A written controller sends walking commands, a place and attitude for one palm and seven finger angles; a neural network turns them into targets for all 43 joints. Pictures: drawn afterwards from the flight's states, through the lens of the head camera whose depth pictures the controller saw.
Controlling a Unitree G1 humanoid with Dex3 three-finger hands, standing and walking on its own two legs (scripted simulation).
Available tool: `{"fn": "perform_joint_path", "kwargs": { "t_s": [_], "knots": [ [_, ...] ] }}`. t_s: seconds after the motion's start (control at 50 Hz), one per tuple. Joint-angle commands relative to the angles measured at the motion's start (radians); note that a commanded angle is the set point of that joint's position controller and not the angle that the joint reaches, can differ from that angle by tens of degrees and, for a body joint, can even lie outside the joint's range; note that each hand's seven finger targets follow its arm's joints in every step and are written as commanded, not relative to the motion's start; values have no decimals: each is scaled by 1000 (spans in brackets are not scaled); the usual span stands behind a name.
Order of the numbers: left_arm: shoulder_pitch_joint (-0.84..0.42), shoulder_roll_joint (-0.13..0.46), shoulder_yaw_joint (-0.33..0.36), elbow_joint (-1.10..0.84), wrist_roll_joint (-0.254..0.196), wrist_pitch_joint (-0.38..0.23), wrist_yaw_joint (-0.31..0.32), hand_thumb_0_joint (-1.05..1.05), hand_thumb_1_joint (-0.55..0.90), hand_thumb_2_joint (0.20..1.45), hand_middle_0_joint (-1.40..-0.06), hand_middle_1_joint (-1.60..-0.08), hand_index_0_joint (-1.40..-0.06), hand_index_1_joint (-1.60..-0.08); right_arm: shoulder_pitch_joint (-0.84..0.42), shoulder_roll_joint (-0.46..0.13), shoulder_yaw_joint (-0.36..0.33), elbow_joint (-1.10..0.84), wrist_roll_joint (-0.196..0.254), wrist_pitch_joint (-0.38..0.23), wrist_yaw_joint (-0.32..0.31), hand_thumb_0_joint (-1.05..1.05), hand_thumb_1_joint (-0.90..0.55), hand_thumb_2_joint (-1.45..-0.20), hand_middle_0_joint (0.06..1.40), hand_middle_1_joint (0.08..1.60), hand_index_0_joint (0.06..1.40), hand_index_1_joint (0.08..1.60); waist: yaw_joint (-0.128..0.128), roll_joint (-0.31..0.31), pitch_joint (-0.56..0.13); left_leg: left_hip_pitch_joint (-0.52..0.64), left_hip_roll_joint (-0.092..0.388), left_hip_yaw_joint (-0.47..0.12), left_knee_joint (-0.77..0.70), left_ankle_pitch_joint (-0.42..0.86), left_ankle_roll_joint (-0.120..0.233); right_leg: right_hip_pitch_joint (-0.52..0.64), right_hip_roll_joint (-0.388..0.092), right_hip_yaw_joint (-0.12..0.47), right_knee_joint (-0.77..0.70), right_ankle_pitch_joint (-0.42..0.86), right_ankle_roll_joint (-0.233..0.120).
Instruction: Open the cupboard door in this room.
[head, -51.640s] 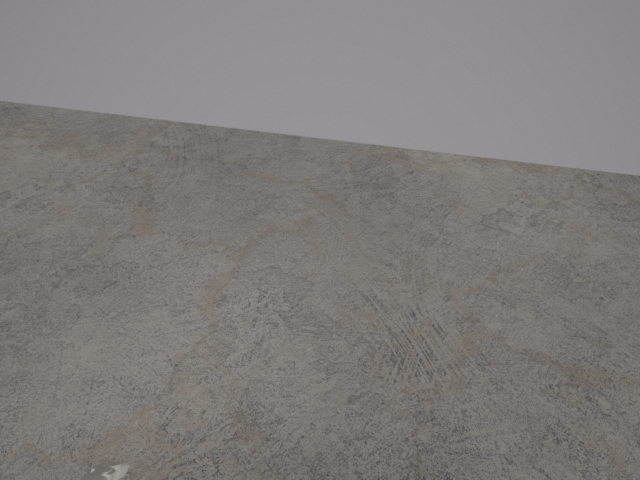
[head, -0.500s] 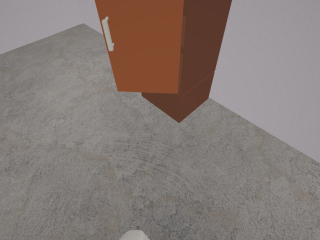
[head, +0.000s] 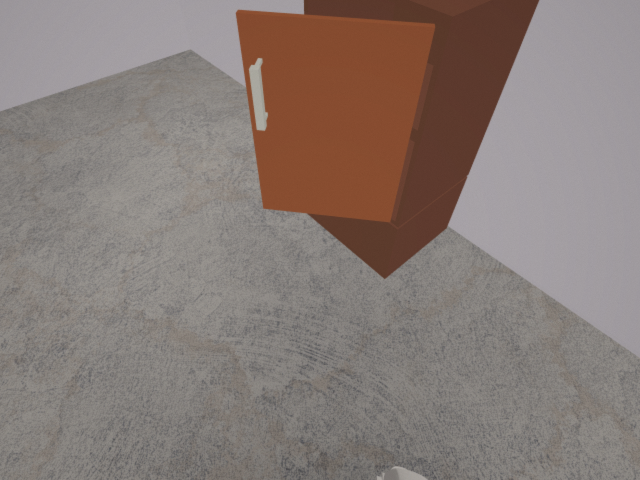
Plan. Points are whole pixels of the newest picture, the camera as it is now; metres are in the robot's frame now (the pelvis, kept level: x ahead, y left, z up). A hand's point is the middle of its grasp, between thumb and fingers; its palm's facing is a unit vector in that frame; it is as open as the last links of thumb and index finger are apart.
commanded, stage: take the last steps up to it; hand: left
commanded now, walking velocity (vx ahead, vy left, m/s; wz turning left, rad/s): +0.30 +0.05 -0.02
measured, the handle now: (260, 95) +0.91 +0.22 -0.02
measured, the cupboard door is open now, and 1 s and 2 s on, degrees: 41 41 41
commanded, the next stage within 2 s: come to a stop and stand still in 0.74 s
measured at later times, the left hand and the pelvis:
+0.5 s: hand (185, 476) +0.15 +0.21 -0.18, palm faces +0.11 -0.98 -0.17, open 7.2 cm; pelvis +0.19 +0.03 +0.00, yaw +0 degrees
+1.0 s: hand (219, 307) +0.42 +0.23 -0.18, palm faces +0.00 -0.98 -0.18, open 7.3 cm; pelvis +0.34 +0.05 -0.01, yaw -1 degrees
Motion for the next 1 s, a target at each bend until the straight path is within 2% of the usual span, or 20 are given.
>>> {"fn": "perform_joint_path", "kwargs": {
  "t_s": [0.0, 0.08, 0.1, 0.12, 0.14, 0.18, 0.26, 0.4, 0.46, 0.5, 0.52, 0.58, 0.66, 0.78, 0.82, 0.84, 0.86, 0.9, 0.94, 0.98],
  "knots": [
    [-24, 29, -1, -80, 2, -21, -3, 0, 900, 900, -200, -300, -200, -300, 63, -150, -27, -11, 0, -8, -2, 0, -900, -900, 200, 300, 200, 300, -16, 80, 16, -50, 279, -211, -253, -152, 142, 109, 13, 19, -199, 39, -6],
    [71, 80, 16, -50, 5, -33, 2, 0, 900, 900, -200, -300, -200, -300, 46, -123, -18, 4, 7, -2, 2, 0, -900, -900, 200, 300, 200, 300, 45, 21, 15, -150, 185, -131, -50, -180, 64, 389, 43, 21, -425, 84, -17],
    [161, 137, 30, -28, 9, -44, 7, 0, 900, 900, -200, -300, -200, -300, 50, -94, -12, -3, 15, -4, 5, 0, -900, -900, 200, 300, 200, 300, 83, -114, -18, -271, 86, -43, 166, -209, 15, 544, -67, 186, -541, -34, -60],
    [250, 223, 48, -2, 5, -50, 13, 0, 900, 900, -200, -300, -200, -300, 56, -64, -8, -31, 16, -4, 13, 0, -900, -900, 200, 300, 200, 300, 105, -334, -32, -465, -12, 33, 429, -359, -32, 659, -299, 519, -708, -134, -172],
    [272, 219, 46, -7, -4, -49, 26, 0, 900, 900, -200, -300, -200, -300, 24, -118, -18, -47, 11, 3, 13, 0, -900, -900, 200, 300, 200, 300, 106, -254, -25, -481, 39, -63, 616, -391, -35, 588, -377, 631, -787, -220, -244],
    [158, 141, 24, -31, -6, -57, 34, 0, 900, 900, -200, -300, -200, -300, -47, -103, -26, -39, 8, 5, 15, 0, -900, -900, 200, 300, 200, 300, 51, -132, 62, -516, 107, -151, 696, -196, -46, 440, -307, 477, -785, -119, -214],
    [110, 96, 13, -24, -5, -88, 30, 0, 900, 900, -200, -300, -200, -300, 18, -34, -14, -6, 7, 20, 29, 0, -900, -900, 200, 300, 200, 300, -10, -87, -10, -372, 121, -89, 512, -61, -79, 388, -199, 171, -764, 263, -166],
    [148, 135, 19, 42, -1, -80, 23, 0, 900, 900, -200, -300, -200, -300, -82, -24, -14, -56, 9, 4, 47, 0, -900, -900, 200, 300, 200, 300, 9, -139, 24, -238, 72, -17, 194, 6, -69, 373, -181, 115, -703, 230, -136],
    [126, 121, 19, 43, -3, -66, 21, 0, 900, 900, -200, -300, -200, -300, 64, -85, -26, -9, 3, -11, 33, 0, -900, -900, 200, 300, 200, 300, -76, -13, -7, 90, 45, 1, 52, 16, -47, 208, -109, 51, -481, 212, -88],
    [131, 41, -2, -13, -11, -63, 14, 0, 900, 900, -200, -300, -200, -300, 310, -263, -64, 38, -11, -14, 1, 0, -900, -900, 200, 300, 200, 300, -153, 322, -156, 361, 414, -510, -119, -35, 122, -92, 97, -55, 82, -244, -12],
    [80, 47, -5, -37, -3, -66, 20, 0, 900, 900, -200, -300, -200, -300, 289, -262, -60, 37, -7, -4, -5, 0, -900, -900, 200, 300, 200, 300, -148, 227, -130, 269, 459, -537, -159, -145, 171, -136, 69, 42, 246, -271, -38],
    [46, 41, -3, -25, 0, -49, 11, 0, 900, 900, -200, -300, -200, -300, 83, -141, -24, -20, 0, -12, -13, 0, -900, -900, 200, 300, 200, 300, -59, 199, -2, -21, 387, -384, -230, -188, 128, -128, -25, 103, 292, -86, -29],
    [92, -7, -12, -7, -1, -26, 5, 0, 900, 900, -200, -300, -200, -300, 41, -121, -19, -19, -2, -21, -15, 0, -900, -900, 200, 300, 200, 300, -11, 114, -32, -100, 309, -184, -226, -4, 105, 67, -11, 51, -7, -22, -14],
    [112, 25, -6, -3, 5, -28, 9, 0, 900, 900, -200, -300, -200, -300, 10, -124, -19, -1, 4, 6, -5, 0, -900, -900, 200, 300, 200, 300, 20, 69, -20, -165, 236, -136, -125, -206, 63, 329, 62, -7, -370, 67, -9],
    [156, 100, 5, 10, 6, -38, 20, 0, 900, 900, -200, -300, -200, -300, 1, -72, -7, -7, 13, 10, 3, 0, -900, -900, 200, 300, 200, 300, 48, -72, 14, -271, 85, -26, 73, -280, -20, 409, -63, 198, -581, -56, -56],
    [157, 157, 12, 10, 2, -37, 27, 0, 900, 900, -200, -300, -200, -300, 17, -37, 4, -21, 13, 16, 8, 0, -900, -900, 200, 300, 200, 300, 36, -207, 60, -331, 22, 27, 177, -283, -55, 396, -206, 375, -699, -58, -132],
    [146, 176, 9, 7, -3, -36, 28, 0, 900, 900, -200, -300, -200, -300, 26, -50, 3, -18, 11, 19, 6, 0, -900, -900, 200, 300, 200, 300, 24, -173, 22, -241, 34, 0, 254, -299, -60, 329, -268, 407, -729, 38, -182],
    [34, 124, -11, -1, -10, -53, 43, 0, 900, 900, -200, -300, -200, -300, 59, -49, 10, 22, 16, 31, -9, 0, -900, -900, 200, 300, 200, 300, -27, -260, -13, -136, 68, -90, 234, -234, -70, 294, -206, 291, -651, 491, -177],
    [-8, 111, -15, 4, -16, -45, 52, 0, 900, 900, -200, -300, -200, -300, 112, -36, 14, 65, 27, 35, -17, 0, -900, -900, 200, 300, 200, 300, -49, -153, -66, -52, 73, -89, 47, -26, -76, 358, -143, 177, -500, 813, -135],
    [12, 107, -16, -7, -28, -30, 57, 0, 900, 900, -200, -300, -200, -300, 105, -80, 9, 70, 23, 32, -28, 0, -900, -900, 200, 300, 200, 300, -20, 57, -137, 45, 137, -94, 24, 482, -60, 369, -69, 108, -404, 767, -56]
  ]
}}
